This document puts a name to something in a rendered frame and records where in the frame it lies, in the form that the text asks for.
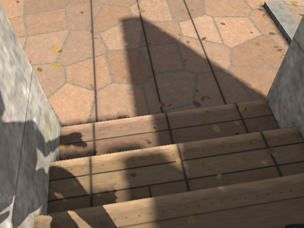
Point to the stairs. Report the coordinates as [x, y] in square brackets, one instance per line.
[169, 153]

